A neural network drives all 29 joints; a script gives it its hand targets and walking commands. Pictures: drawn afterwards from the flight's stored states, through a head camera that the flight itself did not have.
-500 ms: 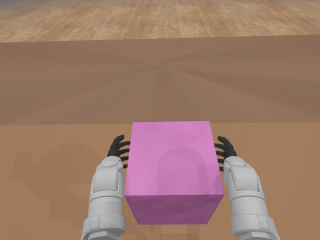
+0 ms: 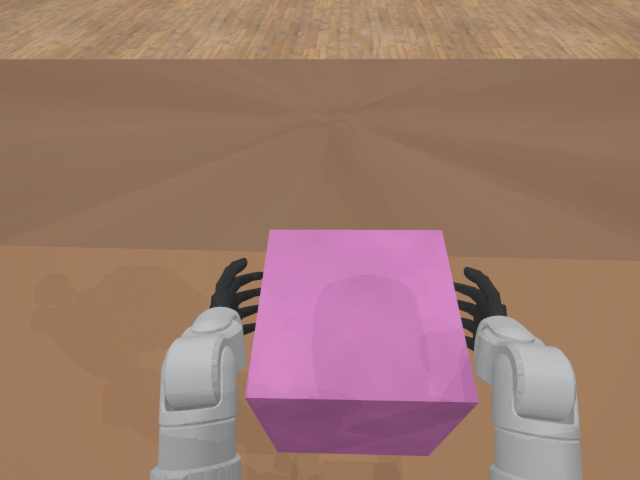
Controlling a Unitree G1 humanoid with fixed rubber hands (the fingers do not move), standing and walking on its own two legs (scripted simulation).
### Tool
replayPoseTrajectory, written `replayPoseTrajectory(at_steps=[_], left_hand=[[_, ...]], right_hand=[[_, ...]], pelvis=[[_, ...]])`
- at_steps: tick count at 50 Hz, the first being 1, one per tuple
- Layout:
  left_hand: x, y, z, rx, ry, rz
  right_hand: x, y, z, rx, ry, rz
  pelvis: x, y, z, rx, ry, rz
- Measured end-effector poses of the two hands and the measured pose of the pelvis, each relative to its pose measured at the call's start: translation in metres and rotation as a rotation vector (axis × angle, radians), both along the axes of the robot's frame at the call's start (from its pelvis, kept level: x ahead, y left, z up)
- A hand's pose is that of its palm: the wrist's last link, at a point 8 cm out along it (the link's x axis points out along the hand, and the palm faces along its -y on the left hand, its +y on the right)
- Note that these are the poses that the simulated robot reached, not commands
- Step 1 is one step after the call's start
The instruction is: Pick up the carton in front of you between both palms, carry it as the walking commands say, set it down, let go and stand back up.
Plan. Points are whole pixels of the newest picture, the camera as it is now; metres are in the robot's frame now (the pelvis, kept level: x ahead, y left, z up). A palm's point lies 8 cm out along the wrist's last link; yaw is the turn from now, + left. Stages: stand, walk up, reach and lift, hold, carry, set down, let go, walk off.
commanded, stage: carry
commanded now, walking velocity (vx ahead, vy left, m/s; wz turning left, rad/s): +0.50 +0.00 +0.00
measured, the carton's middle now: (353, 349) +0.28 -0.01 +0.01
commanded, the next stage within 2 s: none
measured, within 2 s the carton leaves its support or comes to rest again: neither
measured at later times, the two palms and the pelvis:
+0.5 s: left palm (224, 167) +0.58 +0.19 +0.10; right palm (403, 174) +0.55 -0.11 +0.10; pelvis +0.29 +0.06 +0.01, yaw -3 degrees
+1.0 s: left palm (250, 90) +0.89 +0.18 +0.09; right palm (381, 90) +0.90 -0.12 +0.08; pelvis +0.63 +0.02 +0.01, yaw +1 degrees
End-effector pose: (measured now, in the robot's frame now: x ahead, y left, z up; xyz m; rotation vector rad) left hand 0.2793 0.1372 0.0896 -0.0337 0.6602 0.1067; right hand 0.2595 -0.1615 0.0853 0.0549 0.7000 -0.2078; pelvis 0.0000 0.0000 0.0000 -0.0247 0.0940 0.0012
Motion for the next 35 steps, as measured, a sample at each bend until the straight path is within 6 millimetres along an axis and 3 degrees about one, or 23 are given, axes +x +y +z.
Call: replayPoseTrajectory(at_steps=[6,10,13,15,19,24,30,35], left_hand=[[0.045,0.024,0.004,-0.006,0.044,0.062],[0.097,0.044,0.008,-0.022,0.001,0.083],[0.143,0.058,0.0,-0.033,-0.03,0.076],[0.171,0.062,-0.005,-0.03,0.003,0.057],[0.219,0.058,-0.008,-0.036,0.08,0.019],[0.284,0.051,0.004,-0.026,0.059,-0.028],[0.364,0.045,0.009,-0.016,0.006,-0.011],[0.437,0.036,-0.01,0.008,0.004,0.03]], right_hand=[[0.064,0.023,0.007,0.003,0.042,0.058],[0.12,0.044,0.011,-0.005,-0.001,0.074],[0.163,0.057,0.005,-0.012,-0.032,0.064],[0.185,0.061,-0.001,-0.015,0.001,0.05],[0.218,0.058,-0.005,-0.008,0.078,0.0],[0.273,0.052,0.008,-0.01,0.058,-0.039],[0.361,0.045,0.013,-0.008,0.005,-0.016],[0.446,0.036,-0.012,0.005,0.003,0.03]], pelvis=[[0.062,0.008,0.009,0.033,0.006,-0.001],[0.112,0.024,0.001,0.033,-0.008,-0.005],[0.154,0.04,-0.015,0.042,-0.027,-0.03],[0.176,0.048,-0.014,0.04,-0.024,-0.045],[0.218,0.057,0.001,0.021,-0.012,-0.058],[0.277,0.059,0.013,-0.004,-0.003,-0.048],[0.363,0.048,0.007,-0.002,-0.007,-0.038],[0.447,0.028,-0.018,0.008,-0.036,-0.005]])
